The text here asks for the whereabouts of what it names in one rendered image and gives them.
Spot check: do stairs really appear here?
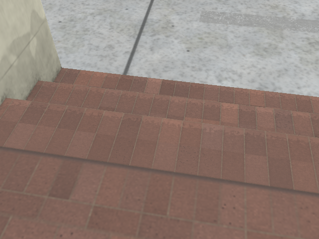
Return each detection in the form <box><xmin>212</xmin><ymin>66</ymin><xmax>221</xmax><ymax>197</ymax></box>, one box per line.
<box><xmin>26</xmin><ymin>68</ymin><xmax>319</xmax><ymax>138</ymax></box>

